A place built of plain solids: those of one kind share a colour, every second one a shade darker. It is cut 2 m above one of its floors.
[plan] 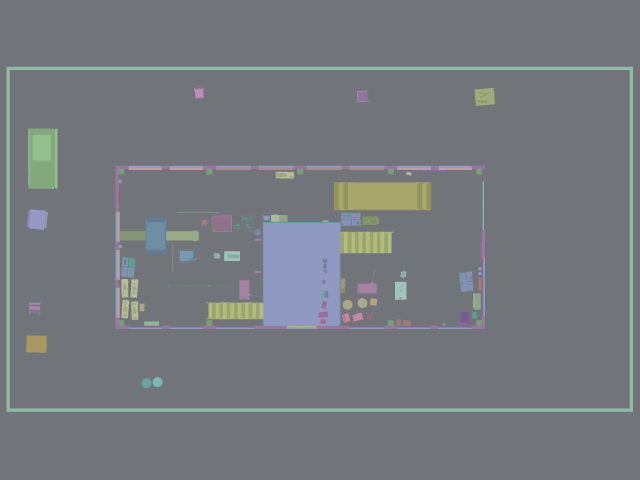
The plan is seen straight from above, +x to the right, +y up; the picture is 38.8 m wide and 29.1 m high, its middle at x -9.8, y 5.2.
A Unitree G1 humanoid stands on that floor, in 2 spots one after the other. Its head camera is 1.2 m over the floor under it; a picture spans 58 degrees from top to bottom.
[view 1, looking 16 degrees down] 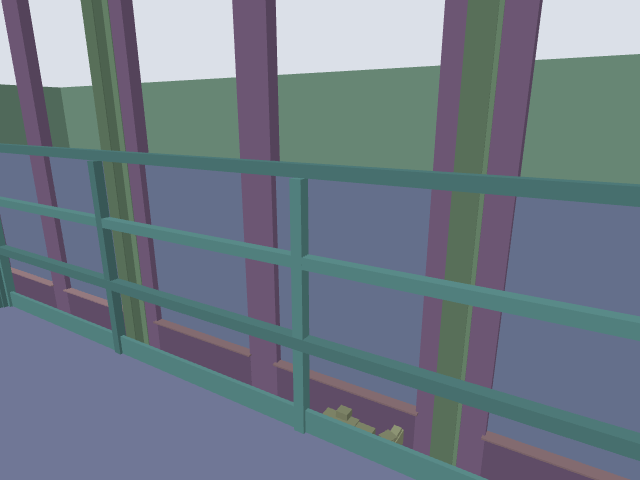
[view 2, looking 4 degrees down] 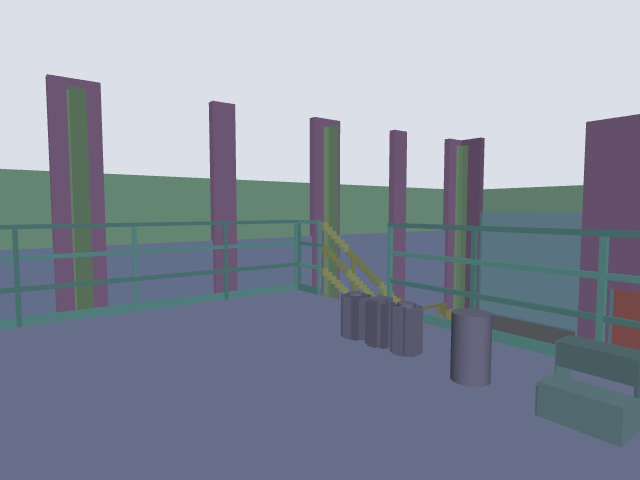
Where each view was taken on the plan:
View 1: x -10.09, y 5.05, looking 121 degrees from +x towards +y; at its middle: window_pane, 5.52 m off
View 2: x -12.21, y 0.91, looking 53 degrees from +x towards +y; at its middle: deck_rail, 6.02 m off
